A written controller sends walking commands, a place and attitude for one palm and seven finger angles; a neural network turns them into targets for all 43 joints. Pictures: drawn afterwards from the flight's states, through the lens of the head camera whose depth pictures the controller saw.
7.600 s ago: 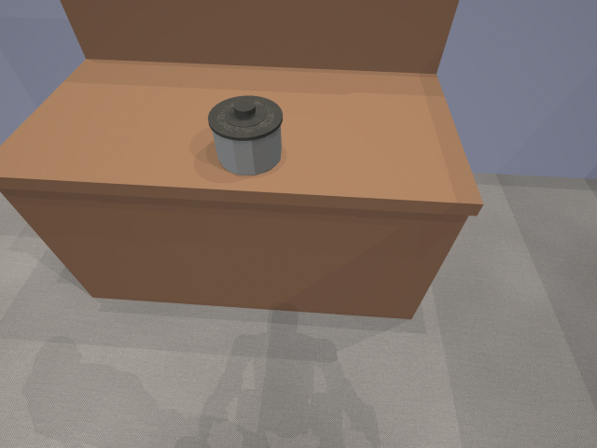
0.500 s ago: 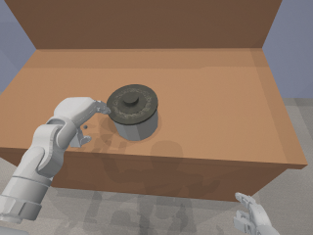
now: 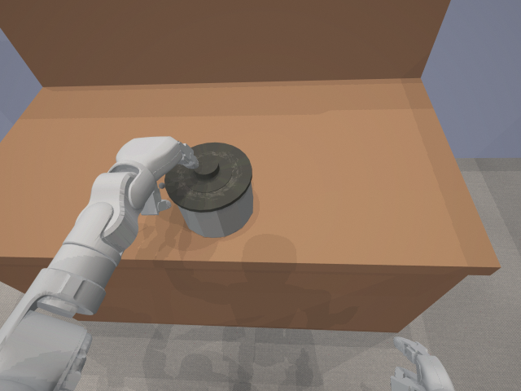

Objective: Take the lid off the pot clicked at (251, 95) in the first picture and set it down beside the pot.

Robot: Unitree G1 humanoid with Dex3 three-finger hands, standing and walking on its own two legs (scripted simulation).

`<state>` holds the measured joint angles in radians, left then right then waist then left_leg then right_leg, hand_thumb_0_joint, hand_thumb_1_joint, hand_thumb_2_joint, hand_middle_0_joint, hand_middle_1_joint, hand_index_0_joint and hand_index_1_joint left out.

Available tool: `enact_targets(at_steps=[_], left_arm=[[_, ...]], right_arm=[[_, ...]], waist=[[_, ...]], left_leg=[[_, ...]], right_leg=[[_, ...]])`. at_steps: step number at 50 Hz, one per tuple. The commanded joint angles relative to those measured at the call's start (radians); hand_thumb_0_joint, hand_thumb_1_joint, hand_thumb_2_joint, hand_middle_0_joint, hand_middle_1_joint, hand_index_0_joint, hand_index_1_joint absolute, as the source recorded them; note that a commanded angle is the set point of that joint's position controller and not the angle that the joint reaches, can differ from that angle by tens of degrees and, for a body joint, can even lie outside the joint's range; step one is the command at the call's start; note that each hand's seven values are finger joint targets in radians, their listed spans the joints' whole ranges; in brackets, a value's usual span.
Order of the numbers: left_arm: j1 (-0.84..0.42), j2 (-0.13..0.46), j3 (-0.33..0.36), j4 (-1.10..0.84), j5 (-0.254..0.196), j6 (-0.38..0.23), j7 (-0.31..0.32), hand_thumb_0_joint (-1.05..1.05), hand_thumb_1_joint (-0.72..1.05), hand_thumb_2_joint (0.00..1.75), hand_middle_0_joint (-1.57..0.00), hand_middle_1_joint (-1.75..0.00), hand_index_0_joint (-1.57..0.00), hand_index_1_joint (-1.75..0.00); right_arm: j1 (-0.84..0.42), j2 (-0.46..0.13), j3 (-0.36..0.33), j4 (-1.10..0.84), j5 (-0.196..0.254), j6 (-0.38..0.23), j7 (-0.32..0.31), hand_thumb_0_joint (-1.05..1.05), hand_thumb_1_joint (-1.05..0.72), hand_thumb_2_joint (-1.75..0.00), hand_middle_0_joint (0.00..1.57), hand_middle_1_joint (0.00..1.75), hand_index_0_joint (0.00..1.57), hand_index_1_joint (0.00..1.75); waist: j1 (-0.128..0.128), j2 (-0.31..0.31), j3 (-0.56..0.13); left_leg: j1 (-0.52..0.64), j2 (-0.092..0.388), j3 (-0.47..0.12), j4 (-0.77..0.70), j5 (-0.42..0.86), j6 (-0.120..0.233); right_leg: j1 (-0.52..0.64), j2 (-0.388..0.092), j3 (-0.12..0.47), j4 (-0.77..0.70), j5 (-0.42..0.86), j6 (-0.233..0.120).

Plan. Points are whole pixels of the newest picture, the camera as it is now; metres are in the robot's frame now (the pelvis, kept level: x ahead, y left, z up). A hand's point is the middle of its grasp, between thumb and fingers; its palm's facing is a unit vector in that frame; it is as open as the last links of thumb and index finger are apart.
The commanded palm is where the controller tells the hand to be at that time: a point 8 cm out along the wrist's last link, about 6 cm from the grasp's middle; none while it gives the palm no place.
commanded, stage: move the open hand above the knob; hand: left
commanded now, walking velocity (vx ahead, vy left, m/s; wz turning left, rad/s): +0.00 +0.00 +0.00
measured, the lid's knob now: (206, 167) +0.50 +0.13 +0.02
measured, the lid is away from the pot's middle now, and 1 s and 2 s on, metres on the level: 0.00 0.00 0.00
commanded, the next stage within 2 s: lower the open fingers around the knob in 1.10 s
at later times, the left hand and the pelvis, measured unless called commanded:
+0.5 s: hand (196, 149) +0.48 +0.13 +0.09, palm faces -0.31 -0.07 -0.95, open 10.1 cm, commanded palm +0.47 +0.14 +0.15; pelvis +0.01 +0.00 +0.00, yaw -2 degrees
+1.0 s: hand (193, 153) +0.47 +0.13 +0.09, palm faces -0.33 -0.05 -0.94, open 10.1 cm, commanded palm +0.47 +0.13 +0.15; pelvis +0.01 +0.00 +0.00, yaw -1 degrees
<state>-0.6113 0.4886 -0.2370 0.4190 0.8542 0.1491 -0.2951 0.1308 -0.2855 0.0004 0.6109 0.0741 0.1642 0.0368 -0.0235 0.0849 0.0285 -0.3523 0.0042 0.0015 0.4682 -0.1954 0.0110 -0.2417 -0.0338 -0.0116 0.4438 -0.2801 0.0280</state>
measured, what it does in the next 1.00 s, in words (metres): stands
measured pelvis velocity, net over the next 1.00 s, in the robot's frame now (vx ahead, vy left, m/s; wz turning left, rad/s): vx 0.01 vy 0.00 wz -0.02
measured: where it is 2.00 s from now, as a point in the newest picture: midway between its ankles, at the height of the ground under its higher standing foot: outside the picture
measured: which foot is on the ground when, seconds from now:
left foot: down 0.00-1.00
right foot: down 0.00-1.00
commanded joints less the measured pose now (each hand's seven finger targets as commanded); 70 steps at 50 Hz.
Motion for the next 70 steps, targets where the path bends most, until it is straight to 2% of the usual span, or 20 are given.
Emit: enact_targets(at_steps=[1, 3, 5, 6, 10, 18, 22, 26, 30, 33, 35, 39, 46, 52, 55, 57, 58, 60, 63, 70], left_arm=[[-0.502, 0.207, 0.122, -0.109, 0.010, -0.004, 0.045, 0.00, -0.23, 1.27, -0.81, -0.08, -0.81, -0.08], [-0.542, 0.159, 0.085, -0.067, 0.013, 0.000, 0.048, 0.00, -0.23, 1.27, -0.81, -0.08, -0.81, -0.08], [-0.568, 0.210, 0.136, -0.035, 0.033, -0.002, 0.051, 0.00, -0.23, 1.27, -0.81, -0.08, -0.81, -0.08], [-0.562, 0.157, 0.093, -0.007, 0.017, 0.001, 0.050, 0.00, -0.23, 1.27, -0.81, -0.08, -0.81, -0.08], [-0.639, 0.208, 0.135, 0.030, 0.040, -0.005, 0.057, 0.00, -0.23, 1.27, -0.81, -0.08, -0.81, -0.08], [-0.677, 0.105, 0.076, 0.138, 0.037, 0.029, 0.077, 0.00, -0.23, 1.27, -0.81, -0.08, -0.81, -0.08], [-0.714, 0.194, 0.146, 0.116, 0.056, 0.026, 0.087, 0.00, -0.23, 1.27, -0.81, -0.08, -0.81, -0.08], [-0.654, 0.150, 0.114, 0.223, 0.053, 0.039, 0.090, 0.00, -0.23, 1.27, -0.81, -0.08, -0.81, -0.08], [-0.764, 0.183, 0.126, 0.114, 0.062, 0.032, 0.081, 0.00, -0.23, 1.27, -0.81, -0.08, -0.81, -0.08], [-0.716, 0.159, 0.113, 0.171, 0.051, 0.037, 0.079, 0.00, -0.23, 1.27, -0.81, -0.08, -0.81, -0.08], [-0.698, 0.148, 0.111, 0.198, 0.053, 0.028, 0.071, 0.00, -0.23, 1.27, -0.81, -0.08, -0.81, -0.08], [-0.797, 0.123, 0.072, 0.123, 0.058, 0.022, 0.073, 0.00, -0.23, 1.27, -0.81, -0.08, -0.81, -0.08], [-0.758, 0.074, 0.048, 0.175, 0.047, 0.030, 0.085, 0.00, -0.23, 1.27, -0.81, -0.08, -0.81, -0.08], [-0.806, 0.131, 0.096, 0.177, 0.066, 0.036, 0.099, 0.00, -0.23, 1.27, -0.81, -0.08, -0.81, -0.08], [-0.757, 0.085, 0.068, 0.234, 0.065, 0.044, 0.096, 0.00, -0.23, 1.27, -0.81, -0.08, -0.81, -0.08], [-0.780, 0.136, 0.104, 0.215, 0.067, 0.044, 0.099, 0.00, -0.23, 1.27, -0.81, -0.08, -0.81, -0.08], [-0.758, 0.107, 0.081, 0.224, 0.054, 0.048, 0.098, 0.00, -0.23, 1.27, -0.81, -0.08, -0.81, -0.08], [-0.796, 0.128, 0.094, 0.145, 0.066, 0.037, 0.095, 0.00, -0.23, 1.27, -0.81, -0.08, -0.81, -0.08], [-0.671, 0.078, 0.061, 0.297, 0.053, 0.052, 0.090, 0.00, -0.23, 1.27, -0.81, -0.08, -0.81, -0.08], [-0.800, 0.121, 0.086, 0.178, 0.060, 0.004, 0.095, 0.00, -0.23, 1.27, -0.81, -0.08, -0.81, -0.08]], right_arm=[[-0.039, -0.120, -0.041, -0.116, 0.001, -0.040, -0.009, 0.00, -0.90, -0.90, 0.20, 0.30, 0.20, 0.30], [-0.023, -0.119, -0.046, -0.103, 0.001, -0.039, -0.009, 0.00, -0.90, -0.90, 0.20, 0.30, 0.20, 0.30], [0.001, -0.130, -0.048, -0.096, -0.003, -0.045, -0.010, 0.00, -0.90, -0.90, 0.20, 0.30, 0.20, 0.30], [0.002, -0.123, -0.050, -0.093, -0.001, -0.044, -0.012, 0.00, -0.90, -0.90, 0.20, 0.30, 0.20, 0.30], [0.027, -0.133, -0.052, -0.079, -0.006, -0.048, -0.013, 0.00, -0.90, -0.90, 0.20, 0.30, 0.20, 0.30], [0.060, -0.127, -0.064, -0.053, -0.011, -0.054, -0.009, 0.00, -0.90, -0.90, 0.20, 0.30, 0.20, 0.30], [0.068, -0.131, -0.064, -0.059, -0.018, -0.063, -0.013, 0.00, -0.90, -0.90, 0.20, 0.30, 0.20, 0.30], [0.065, -0.129, -0.060, -0.052, -0.011, -0.060, -0.015, 0.00, -0.90, -0.90, 0.20, 0.30, 0.20, 0.30], [0.063, -0.126, -0.065, -0.068, -0.015, -0.063, -0.023, 0.00, -0.90, -0.90, 0.20, 0.30, 0.20, 0.30], [0.072, -0.124, -0.066, -0.058, -0.012, -0.062, -0.027, 0.00, -0.90, -0.90, 0.20, 0.30, 0.20, 0.30], [0.076, -0.126, -0.066, -0.060, -0.011, -0.065, -0.028, 0.00, -0.90, -0.90, 0.20, 0.30, 0.20, 0.30], [0.074, -0.123, -0.066, -0.053, -0.012, -0.061, -0.026, 0.00, -0.90, -0.90, 0.20, 0.30, 0.20, 0.30], [0.068, -0.117, -0.063, -0.049, -0.013, -0.057, -0.023, 0.00, -0.90, -0.90, 0.20, 0.30, 0.20, 0.30], [0.073, -0.120, -0.061, -0.046, -0.016, -0.060, -0.024, 0.00, -0.90, -0.90, 0.20, 0.30, 0.20, 0.30], [0.070, -0.115, -0.059, -0.046, -0.014, -0.060, -0.025, 0.00, -0.90, -0.90, 0.20, 0.30, 0.20, 0.30], [0.072, -0.122, -0.058, -0.047, -0.016, -0.061, -0.027, 0.00, -0.90, -0.90, 0.20, 0.30, 0.20, 0.30], [0.059, -0.115, -0.057, -0.052, -0.015, -0.060, -0.030, 0.00, -0.90, -0.90, 0.20, 0.30, 0.20, 0.30], [0.058, -0.114, -0.060, -0.062, -0.018, -0.064, -0.030, 0.00, -0.90, -0.90, 0.20, 0.30, 0.20, 0.30], [0.066, -0.117, -0.053, -0.050, -0.009, -0.057, -0.031, 0.00, -0.90, -0.90, 0.20, 0.30, 0.20, 0.30], [0.091, -0.115, -0.065, -0.050, -0.020, -0.069, -0.044, 0.00, -0.90, -0.90, 0.20, 0.30, 0.20, 0.30]], waist=[[-0.020, -0.055, -0.398], [-0.031, -0.048, -0.400], [-0.028, -0.086, -0.441], [-0.036, -0.089, -0.419], [-0.035, -0.086, -0.470], [-0.051, -0.094, -0.452], [-0.037, -0.097, -0.530], [-0.043, -0.120, -0.434], [-0.051, -0.103, -0.523], [-0.057, -0.096, -0.455], [-0.057, -0.137, -0.471], [-0.069, -0.056, -0.487], [-0.062, -0.069, -0.476], [-0.057, -0.087, -0.504], [-0.058, -0.116, -0.478], [-0.052, -0.120, -0.480], [-0.052, -0.103, -0.467], [-0.052, -0.090, -0.527], [-0.055, -0.140, -0.390], [-0.068, -0.088, -0.508]], left_leg=[[0.278, -0.048, 0.019, -0.003, 0.239, 0.052], [0.287, -0.046, 0.020, 0.000, 0.239, 0.050], [0.299, -0.045, 0.014, 0.007, 0.266, 0.053], [0.284, -0.046, 0.023, 0.013, 0.269, 0.055], [0.292, -0.045, 0.022, 0.019, 0.307, 0.054], [0.283, -0.040, 0.034, 0.036, 0.348, 0.055], [0.284, -0.043, 0.033, 0.044, 0.374, 0.058], [0.236, -0.039, 0.047, 0.036, 0.334, 0.055], [0.286, -0.042, 0.037, 0.046, 0.356, 0.064], [0.281, -0.036, 0.038, 0.038, 0.326, 0.063], [0.272, -0.041, 0.040, 0.040, 0.327, 0.065], [0.320, -0.036, 0.031, 0.038, 0.324, 0.060], [0.304, -0.034, 0.027, 0.036, 0.330, 0.054], [0.304, -0.036, 0.018, 0.033, 0.315, 0.054], [0.276, -0.035, 0.025, 0.031, 0.311, 0.055], [0.272, -0.037, 0.028, 0.027, 0.297, 0.056], [0.265, -0.037, 0.034, 0.027, 0.296, 0.058], [0.301, -0.037, 0.027, 0.036, 0.342, 0.059], [0.225, -0.036, 0.041, 0.019, 0.262, 0.054], [0.301, -0.035, 0.023, 0.035, 0.294, 0.062]], right_leg=[[0.016, 0.074, -0.040, -0.029, 0.346, -0.050], [-0.010, 0.079, -0.047, -0.026, 0.332, -0.053], [-0.001, 0.083, -0.043, -0.029, 0.362, -0.052], [0.003, 0.077, -0.042, -0.023, 0.386, -0.049], [0.014, 0.078, -0.038, -0.016, 0.432, -0.050], [-0.018, 0.081, -0.043, 0.001, 0.479, -0.048], [0.033, 0.076, -0.027, 0.012, 0.540, -0.046], [0.004, 0.077, -0.036, 0.005, 0.509, -0.043], [0.019, 0.076, -0.022, -0.001, 0.524, -0.044], [-0.020, 0.081, -0.033, -0.007, 0.470, -0.045], [-0.019, 0.081, -0.032, -0.010, 0.478, -0.042], [-0.059, 0.083, -0.035, -0.009, 0.438, -0.048], [-0.051, 0.082, -0.042, 0.000, 0.426, -0.050], [-0.045, 0.085, -0.040, -0.001, 0.421, -0.052], [-0.043, 0.085, -0.040, -0.005, 0.421, -0.050], [-0.031, 0.084, -0.038, -0.006, 0.429, -0.049], [-0.018, 0.079, -0.034, -0.004, 0.437, -0.048], [-0.006, 0.079, -0.031, -0.003, 0.469, -0.050], [-0.044, 0.083, -0.042, -0.013, 0.408, -0.045], [-0.039, 0.084, -0.027, -0.014, 0.407, -0.051]])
